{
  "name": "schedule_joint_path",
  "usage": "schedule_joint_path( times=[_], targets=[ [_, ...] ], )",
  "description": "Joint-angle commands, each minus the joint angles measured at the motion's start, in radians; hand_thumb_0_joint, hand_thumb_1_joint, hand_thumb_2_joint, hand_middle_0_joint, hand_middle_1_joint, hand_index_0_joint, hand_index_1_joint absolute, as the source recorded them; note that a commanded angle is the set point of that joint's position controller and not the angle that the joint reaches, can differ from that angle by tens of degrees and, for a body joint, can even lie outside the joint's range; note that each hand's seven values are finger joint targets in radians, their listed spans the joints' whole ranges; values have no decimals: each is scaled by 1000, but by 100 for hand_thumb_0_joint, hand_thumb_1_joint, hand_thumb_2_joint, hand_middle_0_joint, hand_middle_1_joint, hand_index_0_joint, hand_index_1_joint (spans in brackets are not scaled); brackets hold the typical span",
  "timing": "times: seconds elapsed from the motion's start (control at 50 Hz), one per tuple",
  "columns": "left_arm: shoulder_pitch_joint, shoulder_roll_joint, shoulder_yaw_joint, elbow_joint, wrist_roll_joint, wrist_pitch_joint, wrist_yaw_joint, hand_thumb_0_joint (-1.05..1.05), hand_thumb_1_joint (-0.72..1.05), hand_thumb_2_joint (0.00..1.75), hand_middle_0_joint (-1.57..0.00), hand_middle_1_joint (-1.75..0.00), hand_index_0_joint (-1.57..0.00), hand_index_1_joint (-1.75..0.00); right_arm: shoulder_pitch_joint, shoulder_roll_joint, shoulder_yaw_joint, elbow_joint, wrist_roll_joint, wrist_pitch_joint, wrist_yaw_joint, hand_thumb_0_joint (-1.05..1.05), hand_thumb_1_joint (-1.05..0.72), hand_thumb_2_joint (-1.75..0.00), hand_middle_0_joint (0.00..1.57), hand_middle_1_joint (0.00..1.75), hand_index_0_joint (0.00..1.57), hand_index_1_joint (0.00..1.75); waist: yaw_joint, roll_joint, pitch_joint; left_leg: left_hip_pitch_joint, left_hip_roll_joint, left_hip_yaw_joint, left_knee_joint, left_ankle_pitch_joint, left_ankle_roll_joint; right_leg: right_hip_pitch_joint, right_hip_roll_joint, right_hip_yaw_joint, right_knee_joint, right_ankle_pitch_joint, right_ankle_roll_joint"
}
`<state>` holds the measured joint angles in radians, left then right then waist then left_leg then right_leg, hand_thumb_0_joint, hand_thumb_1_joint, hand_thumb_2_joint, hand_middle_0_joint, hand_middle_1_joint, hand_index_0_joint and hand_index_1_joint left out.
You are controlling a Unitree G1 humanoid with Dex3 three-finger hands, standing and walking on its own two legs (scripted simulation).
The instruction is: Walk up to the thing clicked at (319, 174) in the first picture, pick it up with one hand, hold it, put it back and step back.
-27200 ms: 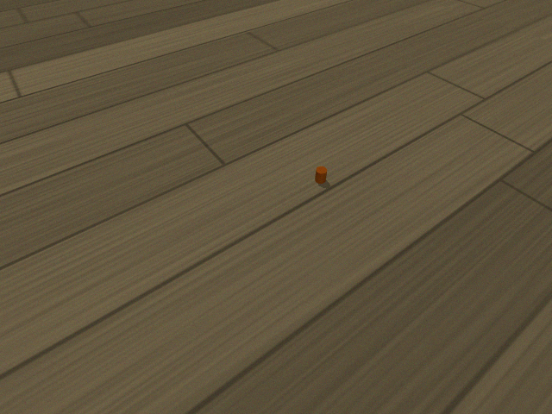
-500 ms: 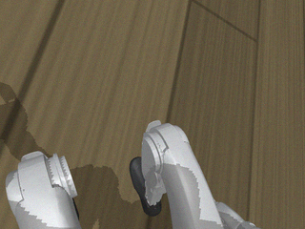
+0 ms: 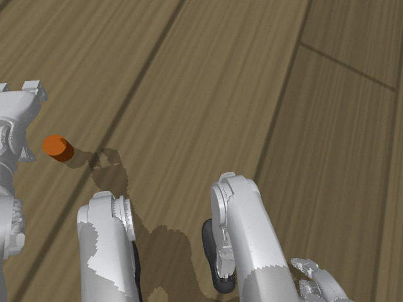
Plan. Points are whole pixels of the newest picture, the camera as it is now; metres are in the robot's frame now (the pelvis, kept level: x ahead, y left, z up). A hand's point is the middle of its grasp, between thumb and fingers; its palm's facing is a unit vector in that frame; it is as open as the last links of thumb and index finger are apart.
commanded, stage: withdraw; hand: left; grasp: from above
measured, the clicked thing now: (59, 148) +0.49 +0.30 -0.33
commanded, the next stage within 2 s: home in 0.20 s
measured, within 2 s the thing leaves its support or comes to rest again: neither
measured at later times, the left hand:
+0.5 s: hand (27, 130) +0.48 +0.30 -0.15, palm faces -0.37 -0.08 -0.93, open 13.1 cm
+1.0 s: hand out of the picture +0.30 +0.26 +0.06, palm faces -0.19 -0.76 -0.63, open 7.5 cm
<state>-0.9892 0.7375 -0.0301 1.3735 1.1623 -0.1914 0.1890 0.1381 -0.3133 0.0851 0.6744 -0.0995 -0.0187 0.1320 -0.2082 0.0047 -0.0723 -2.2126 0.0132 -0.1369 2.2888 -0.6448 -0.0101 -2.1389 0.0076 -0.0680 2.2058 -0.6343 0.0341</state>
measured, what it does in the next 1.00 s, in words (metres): rises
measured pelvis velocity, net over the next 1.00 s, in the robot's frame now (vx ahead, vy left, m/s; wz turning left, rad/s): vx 0.02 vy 0.01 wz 0.08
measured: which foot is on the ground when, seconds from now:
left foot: down 0.00-1.00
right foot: down 0.00-1.00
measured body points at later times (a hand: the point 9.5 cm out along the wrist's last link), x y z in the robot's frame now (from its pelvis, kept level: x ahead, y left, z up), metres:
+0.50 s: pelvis +0.01 +0.00 -0.01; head +0.24 +0.06 +0.37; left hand +0.49 +0.31 -0.10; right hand +0.05 -0.25 -0.13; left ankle +0.09 +0.13 -0.33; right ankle +0.11 -0.13 -0.33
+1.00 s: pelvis +0.02 +0.01 +0.17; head +0.16 +0.05 +0.59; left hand +0.31 +0.30 +0.10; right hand +0.24 -0.23 +0.07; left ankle +0.09 +0.13 -0.33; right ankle +0.11 -0.13 -0.33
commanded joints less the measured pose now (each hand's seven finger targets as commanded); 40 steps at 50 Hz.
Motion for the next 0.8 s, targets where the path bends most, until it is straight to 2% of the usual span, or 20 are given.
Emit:
schedule_joint_path(
  times=[0.0, 0.06, 0.08, 0.12, 0.18, 0.26, 0.28, 0.3, 0.32, 0.36, 0.4, 0.44, 0.46, 0.52, 0.56, 0.58, 0.6, 0.66, 0.7, 0.78],
  targets=[
    [-338, 251, 42, -37, 49, -46, 79, 0, -52, 101, -8, -102, -7, -102, 189, -213, -42, -5, -12, -5, -33, 0, -89, -90, 20, 30, 20, 30, -54, 187, -506, 331, -18, 74, -220, 12, 40, 242, 43, -61, -214, 27, -80],
    [-369, 284, 56, 3, 82, -64, 131, 0, -51, 100, -7, -102, -8, -102, 180, -218, -29, -8, -28, -5, -38, 0, -89, -89, 20, 30, 20, 30, -60, 233, -507, 340, -20, 75, -204, -4, 33, 215, 45, -59, -191, 2, -82],
    [-408, 307, 72, -17, 93, -70, 150, 0, -51, 100, -7, -102, -8, -101, 187, -223, -28, -4, -35, -8, -38, 0, -89, -89, 20, 30, 20, 30, -62, 270, -536, 374, -21, 72, -203, 7, 29, 200, 38, -70, -177, 24, -81],
    [-398, 343, 108, 1, 108, -71, 185, 0, -52, 100, -7, -101, -7, -101, 190, -232, -28, -6, -46, -13, -37, 0, -89, -90, 20, 30, 20, 30, -53, 296, -582, 409, -20, 69, -189, 37, 27, 189, 36, -83, -153, 57, -79],
    [-399, 359, 138, -34, 123, -61, 226, 0, -51, 99, -7, -101, -8, -100, 208, -240, -40, -4, -54, -24, -34, 0, -90, -90, 20, 30, 20, 30, -44, 382, -636, 476, -18, 63, -201, 72, 16, 165, 28, -103, -117, 104, -80],
    [-365, 364, 170, -172, 106, -25, 249, 0, -52, 99, -7, -100, -8, -99, 235, -232, -67, -6, -48, -33, -26, 0, -90, -90, 20, 30, 20, 30, -25, 459, -773, 554, -13, 83, -183, 154, 14, 206, 26, -93, -109, 176, -82],
    [-339, 368, 182, -214, 96, -13, 250, 0, -44, 91, -15, -92, -16, -91, 239, -231, -78, -7, -43, -32, -24, 0, -88, -89, 20, 30, 20, 30, -5, 474, -823, 569, -14, 89, -194, 167, 14, 226, 26, -89, -116, 185, -83],
    [-297, 351, 186, -234, 74, 3, 247, 0, -48, 96, -10, -98, -10, -97, 248, -233, -91, -4, -37, -33, -21, 0, -90, -90, 20, 30, 20, 30, -1, 465, -830, 577, -15, 94, -200, 183, 16, 239, 22, -89, -125, 202, -80],
    [-288, 316, 166, -230, 61, 17, 235, 0, -40, 88, -18, -90, -18, -89, 257, -227, -101, 6, -32, -33, -19, 0, -88, -89, 20, 30, 20, 30, -11, 439, -830, 577, -13, 93, -204, 182, 17, 237, 22, -89, -131, 204, -80],
    [-281, 285, 154, -274, 29, 37, 208, 0, -24, 92, -25, -74, -22, -73, 276, -219, -117, 18, -20, -26, -16, 0, -88, -89, 20, 30, 20, 30, -7, 426, -849, 573, -12, 94, -216, 185, 22, 259, 26, -84, -153, 207, -79],
    [-218, 286, 171, -309, -10, 61, 180, 0, -11, 88, -23, -60, -21, -62, 288, -210, -136, 19, -3, -19, -16, 0, -89, -90, 20, 30, 20, 30, 31, 379, -870, 572, -16, 101, -239, 182, 28, 308, 25, -72, -183, 201, -78],
    [-145, 245, 163, -368, -58, 83, 141, 0, 5, 85, -22, -52, -20, -54, 285, -200, -152, 1, 14, -11, -14, 0, -89, -90, 20, 30, 20, 30, 46, 339, -864, 583, -18, 102, -280, 172, 33, 353, 25, -63, -229, 191, -76],
    [-108, 204, 151, -392, -90, 93, 117, 0, 12, 80, -21, -47, -19, -48, 281, -197, -160, -1, 25, -6, -15, 0, -89, -90, 20, 30, 20, 30, 52, 312, -854, 582, -18, 99, -297, 156, 36, 360, 24, -58, -246, 180, -74],
    [23, 175, 163, -543, -198, 119, 45, 0, 36, 79, -19, -38, -19, -38, 255, -185, -174, -35, 60, 9, -23, 0, -89, -90, 20, 30, 20, 30, 79, 240, -855, 595, -20, 92, -351, 165, 44, 447, 23, -49, -308, 192, -67],
    [155, 86, 123, -551, -273, 145, -10, 0, 52, 84, -20, -35, -19, -36, 220, -169, -173, -53, 75, 14, -27, 0, -90, -90, 20, 30, 20, 30, 75, 147, -769, 563, -18, 85, -390, 147, 49, 479, 28, -43, -352, 180, -62],
    [193, 63, 122, -589, -316, 156, -32, 0, 60, 85, -20, -32, -19, -33, 206, -162, -174, -57, 79, 16, -33, 0, -90, -90, 20, 30, 20, 30, 79, 116, -725, 556, -16, 86, -406, 128, 53, 487, 29, -36, -384, 166, -60],
    [196, 56, 126, -683, -362, 162, -50, 0, 68, 86, -20, -31, -19, -31, 191, -158, -175, -71, 84, 17, -41, 0, -90, -90, 20, 30, 20, 30, 88, 120, -725, 572, -16, 87, -431, 110, 53, 512, 26, -28, -415, 149, -61],
    [320, 19, 117, -806, -456, 189, -95, 0, 90, 90, -20, -30, -20, -30, 136, -140, -177, -104, 97, 16, -60, 0, -90, -90, 20, 30, 20, 30, 113, 93, -702, 624, -10, 91, -498, 92, 52, 597, 24, -14, -483, 130, -59],
    [384, -27, 107, -888, -520, 205, -113, 0, 90, 90, -20, -30, -20, -30, 105, -131, -178, -119, 104, 11, -70, 0, -90, -90, 20, 30, 20, 30, 114, 92, -664, 662, -6, 86, -540, 87, 50, 614, 20, -6, -519, 128, -60],
    [463, -71, 111, -1048, -604, 234, -118, 0, 90, 90, -20, -30, -20, -30, 59, -124, -173, -147, 118, -6, -97, 0, -90, -90, 20, 30, 20, 30, 131, 160, -629, 817, 9, 54, -673, 49, 33, 633, 13, -5, -579, 101, -65]
  ],
)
